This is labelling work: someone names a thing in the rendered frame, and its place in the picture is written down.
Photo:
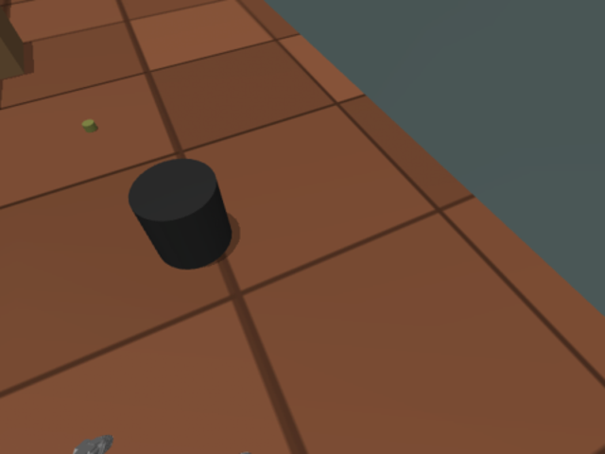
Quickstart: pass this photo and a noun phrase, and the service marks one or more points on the left robot hand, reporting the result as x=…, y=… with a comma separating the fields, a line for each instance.
x=98, y=445

